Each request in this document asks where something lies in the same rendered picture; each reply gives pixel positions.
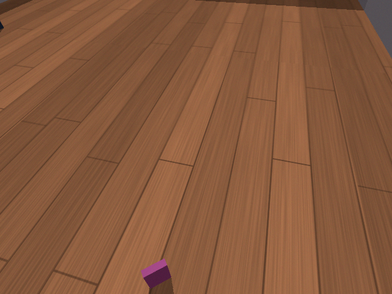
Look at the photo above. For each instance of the carton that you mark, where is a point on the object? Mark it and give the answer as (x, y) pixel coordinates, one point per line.
(156, 273)

